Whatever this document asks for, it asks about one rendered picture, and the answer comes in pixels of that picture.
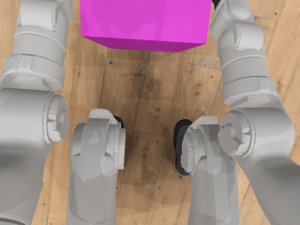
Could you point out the robot left shin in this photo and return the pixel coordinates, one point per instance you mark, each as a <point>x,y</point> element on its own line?
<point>77,134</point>

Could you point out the robot left forearm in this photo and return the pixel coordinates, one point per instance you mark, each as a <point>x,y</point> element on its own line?
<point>40,41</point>

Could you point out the carton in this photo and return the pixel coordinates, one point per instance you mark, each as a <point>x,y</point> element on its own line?
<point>146,25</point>

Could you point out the right robot upper arm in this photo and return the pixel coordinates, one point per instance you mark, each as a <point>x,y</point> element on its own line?
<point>260,140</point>

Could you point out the left robot upper arm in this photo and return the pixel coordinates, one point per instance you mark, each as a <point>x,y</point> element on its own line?
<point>31,121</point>

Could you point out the robot right forearm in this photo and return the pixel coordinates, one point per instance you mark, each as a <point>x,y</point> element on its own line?
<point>246,83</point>

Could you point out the robot left foot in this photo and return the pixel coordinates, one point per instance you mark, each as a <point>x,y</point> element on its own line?
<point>119,121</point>

